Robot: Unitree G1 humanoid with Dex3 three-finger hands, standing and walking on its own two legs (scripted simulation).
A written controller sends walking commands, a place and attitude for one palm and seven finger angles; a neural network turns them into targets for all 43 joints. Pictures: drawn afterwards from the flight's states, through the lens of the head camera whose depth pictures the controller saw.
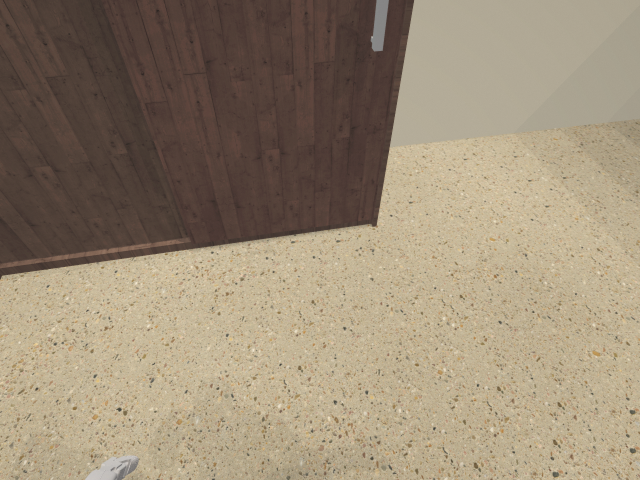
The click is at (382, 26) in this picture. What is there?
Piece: wardrobe's sliding door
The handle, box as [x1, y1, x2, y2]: [371, 0, 388, 50]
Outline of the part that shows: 388,0 376,1 373,35 371,37 372,48 374,50 382,50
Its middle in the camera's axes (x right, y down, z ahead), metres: +0.15 -0.61 +1.02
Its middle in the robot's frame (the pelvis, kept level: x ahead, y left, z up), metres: +1.20 -0.09 +0.12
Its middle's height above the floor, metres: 0.89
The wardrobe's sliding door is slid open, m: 0.00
